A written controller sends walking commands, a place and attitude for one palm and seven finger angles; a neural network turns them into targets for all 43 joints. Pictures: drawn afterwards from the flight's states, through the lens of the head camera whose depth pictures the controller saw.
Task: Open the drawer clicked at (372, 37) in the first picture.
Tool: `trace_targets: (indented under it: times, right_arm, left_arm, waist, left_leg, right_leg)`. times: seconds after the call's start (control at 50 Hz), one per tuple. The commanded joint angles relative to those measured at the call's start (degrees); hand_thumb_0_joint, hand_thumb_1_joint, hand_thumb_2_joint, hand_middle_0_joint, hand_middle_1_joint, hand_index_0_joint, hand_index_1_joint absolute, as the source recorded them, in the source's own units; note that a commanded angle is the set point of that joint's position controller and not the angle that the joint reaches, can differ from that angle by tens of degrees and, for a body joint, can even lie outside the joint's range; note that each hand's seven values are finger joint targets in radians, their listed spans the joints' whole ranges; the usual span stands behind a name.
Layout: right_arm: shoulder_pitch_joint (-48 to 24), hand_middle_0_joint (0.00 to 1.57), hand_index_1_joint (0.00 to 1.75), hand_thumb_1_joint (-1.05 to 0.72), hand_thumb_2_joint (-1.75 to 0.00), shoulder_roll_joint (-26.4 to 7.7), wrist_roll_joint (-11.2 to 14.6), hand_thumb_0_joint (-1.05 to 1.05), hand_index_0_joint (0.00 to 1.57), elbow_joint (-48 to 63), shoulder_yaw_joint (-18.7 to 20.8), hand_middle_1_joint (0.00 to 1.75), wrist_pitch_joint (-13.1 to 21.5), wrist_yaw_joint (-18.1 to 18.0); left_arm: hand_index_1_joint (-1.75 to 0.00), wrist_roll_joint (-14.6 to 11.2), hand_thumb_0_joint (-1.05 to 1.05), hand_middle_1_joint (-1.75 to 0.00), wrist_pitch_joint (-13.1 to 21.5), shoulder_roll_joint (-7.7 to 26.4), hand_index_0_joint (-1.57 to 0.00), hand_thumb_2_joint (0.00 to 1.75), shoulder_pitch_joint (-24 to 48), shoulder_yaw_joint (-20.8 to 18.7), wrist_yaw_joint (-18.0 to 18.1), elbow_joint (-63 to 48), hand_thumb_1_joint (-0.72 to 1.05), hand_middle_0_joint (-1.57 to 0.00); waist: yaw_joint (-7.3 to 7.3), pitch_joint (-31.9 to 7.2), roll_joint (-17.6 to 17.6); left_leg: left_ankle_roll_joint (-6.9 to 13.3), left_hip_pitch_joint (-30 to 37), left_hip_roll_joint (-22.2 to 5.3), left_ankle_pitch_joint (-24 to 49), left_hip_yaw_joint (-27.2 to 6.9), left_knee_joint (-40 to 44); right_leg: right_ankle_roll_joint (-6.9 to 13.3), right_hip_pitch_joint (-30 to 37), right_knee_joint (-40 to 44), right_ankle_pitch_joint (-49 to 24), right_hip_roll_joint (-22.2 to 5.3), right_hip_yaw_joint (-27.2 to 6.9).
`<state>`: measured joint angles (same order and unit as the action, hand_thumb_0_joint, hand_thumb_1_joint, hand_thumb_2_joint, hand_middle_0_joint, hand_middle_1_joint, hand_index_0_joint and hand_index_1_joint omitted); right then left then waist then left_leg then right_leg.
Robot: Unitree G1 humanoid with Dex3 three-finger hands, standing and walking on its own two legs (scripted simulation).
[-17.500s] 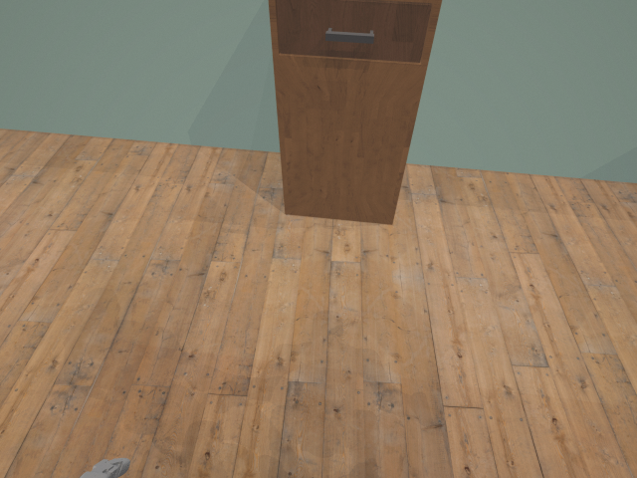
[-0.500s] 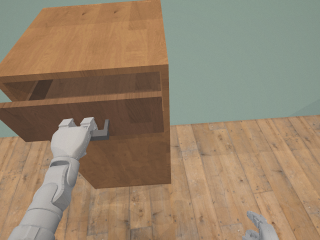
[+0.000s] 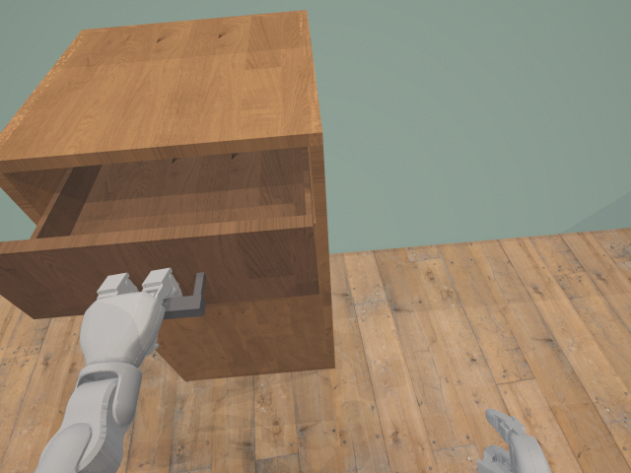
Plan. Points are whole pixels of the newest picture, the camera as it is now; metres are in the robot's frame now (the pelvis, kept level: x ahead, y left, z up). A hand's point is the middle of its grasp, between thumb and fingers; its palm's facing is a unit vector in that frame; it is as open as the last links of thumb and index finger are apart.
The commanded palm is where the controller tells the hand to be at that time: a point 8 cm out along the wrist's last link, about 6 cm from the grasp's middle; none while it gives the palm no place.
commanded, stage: pull the drawer open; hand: left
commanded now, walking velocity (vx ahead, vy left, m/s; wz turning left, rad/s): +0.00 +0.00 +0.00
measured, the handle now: (152, 296) +0.32 +0.25 +0.04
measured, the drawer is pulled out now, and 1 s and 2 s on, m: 0.15 0.27 0.29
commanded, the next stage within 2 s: open the thumb to release the handle in 1.40 s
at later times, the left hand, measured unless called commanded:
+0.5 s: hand (136, 381) +0.21 +0.24 +0.02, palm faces +0.01 -0.10 -0.99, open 5.4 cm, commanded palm +0.17 +0.25 +0.08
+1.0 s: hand (124, 436) +0.15 +0.23 +0.02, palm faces +0.02 -0.10 -0.99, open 5.5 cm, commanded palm +0.11 +0.23 +0.08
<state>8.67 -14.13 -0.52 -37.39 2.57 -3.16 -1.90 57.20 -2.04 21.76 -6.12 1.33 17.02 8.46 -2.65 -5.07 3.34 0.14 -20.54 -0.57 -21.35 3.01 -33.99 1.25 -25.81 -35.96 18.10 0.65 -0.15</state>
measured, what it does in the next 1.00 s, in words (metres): stands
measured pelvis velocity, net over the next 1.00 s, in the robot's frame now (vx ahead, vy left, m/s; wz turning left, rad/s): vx -0.01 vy -0.01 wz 0.00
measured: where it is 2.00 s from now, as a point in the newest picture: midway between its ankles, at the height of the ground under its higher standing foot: outside the picture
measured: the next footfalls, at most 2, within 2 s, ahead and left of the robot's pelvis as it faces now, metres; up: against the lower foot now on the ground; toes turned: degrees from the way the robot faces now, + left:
none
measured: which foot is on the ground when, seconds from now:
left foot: down 0.00-1.00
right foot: down 0.00-1.00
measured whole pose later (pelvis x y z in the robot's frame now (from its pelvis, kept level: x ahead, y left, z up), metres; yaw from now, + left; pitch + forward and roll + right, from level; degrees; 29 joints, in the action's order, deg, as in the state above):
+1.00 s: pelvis -0.01 -0.01 -0.01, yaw +0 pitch +5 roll +1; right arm 5.4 -12.6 -2.4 -35.1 0.8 -3.1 0.5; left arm 58.0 -2.5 20.3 -31.1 2.8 20.4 -11.7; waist -5.7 -4.5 3.6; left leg -0.4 -20.3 -0.9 -23.2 2.5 -38.3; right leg 1.8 -25.5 -40.3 20.1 0.9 0.3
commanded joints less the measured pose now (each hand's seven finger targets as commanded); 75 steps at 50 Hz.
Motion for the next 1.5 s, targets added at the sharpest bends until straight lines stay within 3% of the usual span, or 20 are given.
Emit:
trace_targets:
  times: [0.0, 0.1, 0.12, 0.18, 0.22, 0.28, 0.32, 0.34, 0.38, 0.54, 0.6, 0.8, 0.88, 0.92, 1.08, 1.24, 1.36, 1.44, 1.46, 1.48]
  right_arm:
    - [-7.65, 0.20, 0.30, -0.90, -0.90, -6.08, 0.02, 0.00, 0.20, 8.89, 1.29, 0.30, 2.82, -0.46]
    - [-8.71, 0.20, 0.30, -0.90, -0.90, -5.57, -0.08, 0.00, 0.20, 8.45, 1.05, 0.30, 2.72, -0.87]
    - [-8.64, 0.20, 0.30, -0.90, -0.90, -5.33, -0.15, 0.00, 0.20, 8.48, 1.04, 0.30, 2.80, -0.82]
    - [-9.47, 0.20, 0.30, -0.90, -0.90, -5.41, -0.02, 0.00, 0.20, 8.40, 0.73, 0.30, 2.61, -1.09]
    - [-9.71, 0.20, 0.30, -0.90, -0.90, -4.99, -0.17, 0.00, 0.20, 8.49, 0.53, 0.30, 2.70, -1.12]
    - [-10.06, 0.20, 0.30, -0.90, -0.90, -5.10, -0.26, 0.00, 0.20, 8.65, 0.29, 0.30, 2.63, -1.25]
    - [-10.42, 0.20, 0.30, -0.90, -0.90, -4.58, -0.37, 0.00, 0.20, 9.17, 0.23, 0.30, 2.82, -0.93]
    - [-10.57, 0.20, 0.30, -0.90, -0.90, -4.64, -0.48, 0.00, 0.20, 9.29, 0.11, 0.30, 2.89, -0.83]
    - [-10.94, 0.20, 0.30, -0.90, -0.90, -4.69, -0.65, 0.00, 0.20, 9.54, 0.08, 0.30, 2.88, -0.70]
    - [-11.11, 0.20, 0.30, -0.90, -0.90, -4.46, -1.14, 0.00, 0.20, 10.16, 0.26, 0.30, 3.16, 0.52]
    - [-11.23, 0.20, 0.30, -0.90, -0.90, -4.52, -1.31, 0.00, 0.20, 10.15, 0.37, 0.30, 3.19, 0.47]
    - [-11.74, 0.20, 0.30, -0.90, -0.90, -4.18, -1.53, 0.00, 0.20, 10.74, 0.25, 0.30, 2.91, 1.06]
    - [-11.65, 0.20, 0.30, -0.90, -0.90, -4.22, -1.56, 0.00, 0.20, 11.54, 0.09, 0.30, 2.99, 1.64]
    - [-11.34, 0.20, 0.30, -0.90, -0.90, -4.10, -1.68, 0.00, 0.20, 11.72, -0.01, 0.30, 2.92, 1.99]
    - [-11.41, 0.20, 0.30, -0.90, -0.90, -4.65, -1.87, 0.00, 0.20, 13.08, -0.69, 0.30, 2.54, 2.27]
    - [-11.09, 0.20, 0.30, -0.90, -0.90, -4.46, -2.14, 0.00, 0.20, 13.15, -0.40, 0.30, 2.16, 2.28]
    - [-10.97, 0.20, 0.30, -0.90, -0.90, -4.69, -1.84, 0.00, 0.20, 14.34, -0.47, 0.30, 2.33, 3.40]
    - [-11.29, 0.20, 0.30, -0.90, -0.90, -5.08, -1.70, 0.00, 0.20, 14.98, -0.62, 0.30, 2.03, 3.80]
    - [-11.08, 0.20, 0.30, -0.90, -0.90, -5.17, -1.96, 0.00, 0.20, 15.20, -0.66, 0.30, 2.06, 3.93]
    - [-11.06, 0.20, 0.30, -0.90, -0.90, -5.38, -2.61, 0.00, 0.20, 12.33, -0.59, 0.30, 1.08, 2.97]
  left_arm:
    - [-1.35, 0.29, 0.00, -1.35, -1.17, 11.84, -0.40, 0.90, 5.37, -7.89, 3.94, -14.46, 0.90, -0.40]
    - [-1.35, 1.28, 0.00, -1.35, -1.95, 12.30, -0.40, 0.90, 5.46, -7.87, 4.68, -15.78, 0.90, -0.40]
    - [-1.35, 1.12, 0.00, -1.35, -2.08, 10.88, -0.40, 0.90, 4.48, -6.78, 4.68, -16.09, 0.90, -0.40]
    - [-1.35, 0.92, 0.00, -1.35, -2.60, 11.82, -0.40, 0.90, 3.43, -7.68, 4.16, -15.23, 0.90, -0.40]
    - [-1.35, 0.87, 0.00, -1.35, -2.57, 10.55, -0.40, 0.90, 3.90, -6.19, 3.80, -15.64, 0.90, -0.40]
    - [-1.35, 0.71, 0.00, -1.35, -2.37, 11.86, -0.40, 0.90, 1.72, -7.71, 3.08, -16.11, 0.90, -0.40]
    - [-1.35, 0.44, 0.00, -1.35, -2.04, 10.56, -0.40, 0.90, -3.05, -7.25, 2.76, -17.40, 0.90, -0.40]
    - [-1.35, 0.31, 0.00, -1.35, -1.80, 10.09, -0.40, 0.90, -2.99, -6.68, 2.63, -18.91, 0.90, -0.40]
    - [-1.35, 0.20, 0.00, -1.35, -1.44, 11.18, -0.40, 0.90, -6.82, -8.67, 2.66, -19.64, 0.90, -0.40]
    - [-1.35, 0.80, 0.00, -1.35, -0.83, 8.57, -0.40, 0.90, -12.61, -7.01, 4.64, -26.49, 0.90, -0.40]
    - [-1.35, 1.06, 0.00, -1.35, -0.63, 10.46, -0.40, 0.90, -14.71, -9.32, 5.63, -27.61, 0.90, -0.40]
    - [-1.35, 1.07, 0.00, -1.35, -0.78, 7.75, -0.40, 0.90, -19.46, -6.87, 7.01, -30.96, 0.90, -0.40]
    - [-1.35, 0.80, 0.00, -1.35, -0.70, 7.02, -0.40, 0.90, -24.83, -6.07, 6.95, -32.82, 0.90, -0.40]
    - [-1.35, 0.70, 0.00, -1.35, -0.63, 6.53, -0.40, 0.90, -25.41, -5.33, 6.77, -33.95, 0.90, -0.40]
    - [-1.35, 0.26, 0.00, -1.35, 0.00, 9.41, -0.40, 0.90, -33.27, -9.05, 8.11, -35.93, 0.90, -0.40]
    - [-1.35, 0.52, 0.00, -1.35, 0.94, 9.77, -0.40, 0.90, -35.64, -10.56, 10.08, -36.25, 0.90, -0.40]
    - [-1.35, -0.49, 0.00, -1.35, 0.75, 7.60, -0.40, 0.90, -44.16, -8.23, 10.67, -38.83, 0.90, -0.40]
    - [-1.35, -0.84, 0.00, -1.35, 0.04, 7.93, -0.40, 0.90, -46.82, -8.64, 10.92, -39.58, 0.90, -0.40]
    - [-1.35, -0.85, 0.00, -1.35, 0.01, 7.67, -0.40, 0.90, -46.70, -8.12, 11.00, -40.27, 0.90, -0.40]
    - [-1.35, 1.43, 0.00, -1.35, -0.27, 10.52, -0.40, 0.90, -26.19, -9.73, 11.22, -38.05, 0.90, -0.40]
  waist:
    - [-2.31, -12.52, -2.33]
    - [-2.52, -12.22, -0.33]
    - [-2.53, -12.66, -0.58]
    - [-2.74, -11.26, -1.84]
    - [-2.63, -10.61, -2.88]
    - [-3.28, -11.01, -2.68]
    - [-4.06, -10.69, -2.39]
    - [-3.74, -10.82, -2.36]
    - [-4.54, -10.70, -1.78]
    - [-3.93, -10.17, -0.96]
    - [-4.33, -10.65, -1.98]
    - [-3.76, -8.37, -2.39]
    - [-4.35, -8.86, -0.85]
    - [-4.19, -8.05, -2.27]
    - [-4.90, -7.14, -2.40]
    - [-4.83, -5.86, -1.76]
    - [-5.64, -7.52, -0.91]
    - [-5.58, -6.06, -1.14]
    - [-5.36, -6.58, -2.14]
    - [-0.86, -3.79, -3.71]
  left_leg:
    - [0.71, 2.21, 1.86, 23.59, -0.71, 2.24]
    - [0.60, 3.39, 2.03, 22.11, -0.65, 2.34]
    - [0.58, 3.85, 2.00, 22.42, -0.85, 2.29]
    - [0.59, 3.38, 2.16, 21.36, -0.86, 2.52]
    - [0.77, 3.26, 2.25, 20.36, -0.84, 2.62]
    - [0.67, 3.28, 2.41, 20.23, -0.90, 2.92]
    - [0.66, 3.19, 2.38, 20.72, -0.72, 2.96]
    - [0.74, 3.49, 2.33, 21.10, -0.73, 2.89]
    - [0.53, 3.23, 2.36, 22.04, -0.70, 2.89]
    - [0.49, 3.50, 2.03, 21.75, -0.95, 1.75]
    - [0.49, 2.92, 2.11, 20.41, -1.07, 1.46]
    - [0.55, 2.59, 1.87, 18.10, -1.62, 0.10]
    - [0.28, 3.03, 1.58, 20.38, -1.75, -0.48]
    - [0.47, 2.63, 1.43, 19.44, -1.79, -0.77]
    - [0.27, 1.06, 1.57, 17.31, -1.72, -1.62]
    - [0.42, 0.41, 1.74, 13.69, -1.78, -2.58]
    - [0.17, 0.24, 0.92, 18.40, -1.84, -3.02]
    - [0.26, -1.33, 0.56, 17.84, -1.88, -3.16]
    - [0.28, -1.11, 0.65, 17.99, -2.03, -3.47]
    - [0.28, -1.52, 1.52, 13.28, -3.11, -3.89]
  right_leg:
    - [0.89, 12.79, 2.00, -23.28, -0.19, 0.60]
    - [1.17, 11.80, 2.32, -20.40, 0.04, 0.56]
    - [1.16, 11.81, 2.25, -20.30, 0.11, 0.80]
    - [1.10, 12.15, 2.89, -19.98, 0.23, 0.47]
    - [0.95, 12.02, 3.02, -19.33, 0.12, 0.61]
    - [1.04, 13.25, 3.42, -19.69, 0.16, 0.03]
    - [1.00, 13.77, 3.24, -20.50, 0.02, -0.01]
    - [0.91, 13.82, 3.27, -21.66, -0.11, -0.05]
    - [1.08, 14.69, 3.20, -23.12, -0.02, -0.62]
    - [1.09, 12.19, 2.24, -21.90, -0.05, -0.29]
    - [1.12, 12.31, 1.96, -21.56, -0.21, -0.87]
    - [1.10, 8.63, 1.30, -17.17, 0.06, -0.52]
    - [1.25, 8.57, 0.81, -17.96, 0.20, -0.58]
    - [1.09, 7.99, 0.61, -17.14, 0.09, -0.35]
    - [1.15, 8.10, 1.14, -17.98, -0.15, -2.88]
    - [1.20, 5.42, 1.34, -13.84, -0.28, -3.41]
    - [1.19, 6.00, -0.50, -16.68, -0.15, -2.89]
    - [1.04, 5.80, -0.65, -16.43, -0.11, -2.77]
    - [1.10, 5.41, -0.80, -17.02, -0.21, -3.51]
    - [1.36, 0.53, -0.18, -13.19, 0.04, -3.92]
